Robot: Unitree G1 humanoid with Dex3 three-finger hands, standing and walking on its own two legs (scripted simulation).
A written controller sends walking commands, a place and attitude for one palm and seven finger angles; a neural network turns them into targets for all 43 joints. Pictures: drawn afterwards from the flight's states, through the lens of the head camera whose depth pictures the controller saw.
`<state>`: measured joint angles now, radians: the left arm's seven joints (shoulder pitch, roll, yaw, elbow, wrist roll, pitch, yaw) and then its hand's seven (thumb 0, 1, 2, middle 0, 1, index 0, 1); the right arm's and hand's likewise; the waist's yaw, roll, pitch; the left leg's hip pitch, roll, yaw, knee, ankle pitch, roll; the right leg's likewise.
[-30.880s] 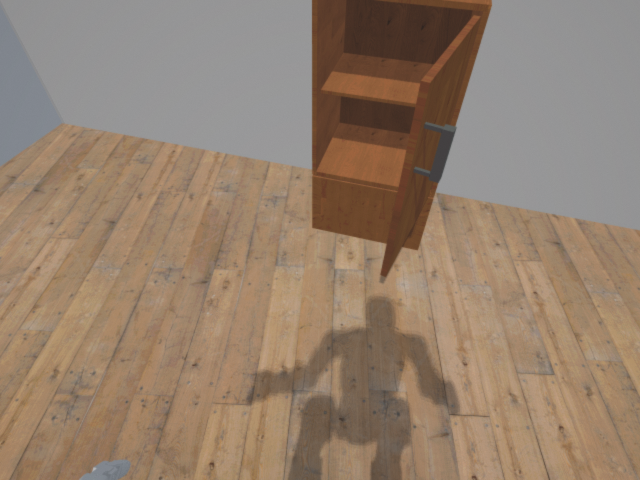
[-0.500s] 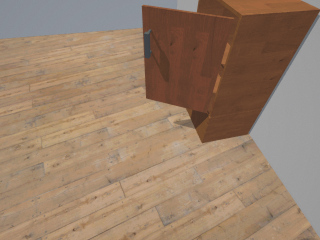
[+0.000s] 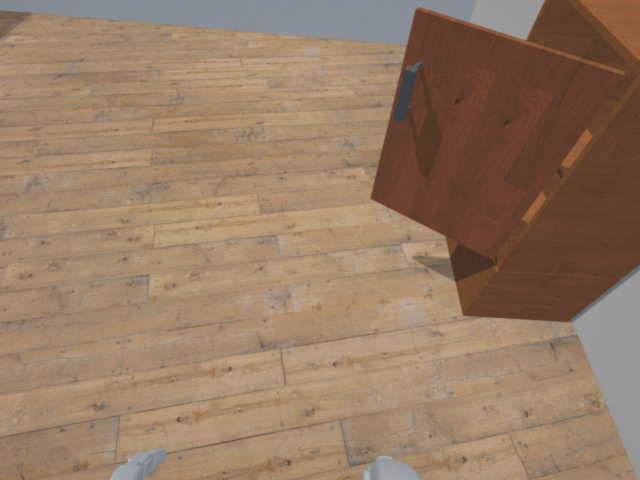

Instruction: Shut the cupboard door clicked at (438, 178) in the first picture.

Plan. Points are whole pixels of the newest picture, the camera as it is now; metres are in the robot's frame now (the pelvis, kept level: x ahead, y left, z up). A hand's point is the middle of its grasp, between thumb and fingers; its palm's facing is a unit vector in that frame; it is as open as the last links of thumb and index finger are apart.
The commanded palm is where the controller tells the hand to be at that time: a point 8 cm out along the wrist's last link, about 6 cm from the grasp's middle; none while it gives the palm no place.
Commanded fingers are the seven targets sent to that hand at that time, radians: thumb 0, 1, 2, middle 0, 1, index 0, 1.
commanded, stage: walk to a spot facing it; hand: left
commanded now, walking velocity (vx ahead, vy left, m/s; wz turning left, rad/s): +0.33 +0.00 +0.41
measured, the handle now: (408, 91) +0.96 -0.21 -0.03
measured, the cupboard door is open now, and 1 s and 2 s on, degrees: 58 58 58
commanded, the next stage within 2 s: turn to face it in 0.64 s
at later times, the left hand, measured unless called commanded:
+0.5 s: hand out of the picture +0.10 +0.11 -0.17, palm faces +0.36 -0.90 -0.24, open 7.3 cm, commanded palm none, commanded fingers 0.00 0.90 0.90 -0.20 -0.30 -0.20 -0.30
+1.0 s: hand (182, 424) +0.23 +0.20 -0.18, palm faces +0.48 -0.85 -0.21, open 7.3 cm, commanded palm none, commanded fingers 0.00 0.90 0.90 -0.20 -0.30 -0.20 -0.30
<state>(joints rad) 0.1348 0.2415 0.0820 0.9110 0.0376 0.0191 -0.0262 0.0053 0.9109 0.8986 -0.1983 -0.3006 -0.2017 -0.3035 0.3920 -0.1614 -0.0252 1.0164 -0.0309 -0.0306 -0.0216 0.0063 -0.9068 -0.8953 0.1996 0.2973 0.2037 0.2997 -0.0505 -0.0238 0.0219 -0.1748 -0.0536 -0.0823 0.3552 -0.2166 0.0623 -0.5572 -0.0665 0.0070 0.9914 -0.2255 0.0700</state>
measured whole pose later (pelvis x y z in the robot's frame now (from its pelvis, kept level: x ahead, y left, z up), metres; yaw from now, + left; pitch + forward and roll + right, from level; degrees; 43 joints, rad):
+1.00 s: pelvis +0.25 -0.01 -0.01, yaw +26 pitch -1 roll -2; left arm 0.20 0.22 0.05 0.92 0.03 0.06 0.02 0.00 0.91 0.90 -0.20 -0.30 -0.20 -0.30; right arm 0.16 -0.16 0.00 0.93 -0.03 0.00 -0.03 0.00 -0.93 -0.89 0.20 0.30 0.21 0.30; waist 0.02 -0.01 0.06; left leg -0.20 0.00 0.10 0.46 -0.25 0.08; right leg -0.43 -0.07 0.04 0.90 -0.35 0.06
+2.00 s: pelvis +0.28 +0.00 -0.02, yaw -8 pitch +0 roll +0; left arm 0.14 0.26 0.07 0.85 0.03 0.07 -0.04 0.00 0.91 0.90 -0.20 -0.30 -0.20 -0.30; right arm 0.27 -0.24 -0.04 0.92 -0.03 0.03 -0.01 0.01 -0.90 -0.90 0.20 0.30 0.21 0.30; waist -0.02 0.03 0.07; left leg -0.25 0.17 0.24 0.64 -0.35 -0.04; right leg -0.26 -0.02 -0.06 0.57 -0.29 -0.01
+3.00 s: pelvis +0.30 -0.01 -0.01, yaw -30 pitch +0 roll +0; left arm 0.27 0.16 0.04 0.98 0.02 0.00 -0.01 0.00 0.91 0.90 -0.20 -0.30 -0.20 -0.30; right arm 0.33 -0.23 -0.04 1.05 -0.04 0.04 0.01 0.01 -0.91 -0.90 0.20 0.30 0.20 0.30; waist -0.02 0.04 -0.01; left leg -0.44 0.07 0.07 0.98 -0.41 -0.03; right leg -0.10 0.01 -0.03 0.41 -0.32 -0.03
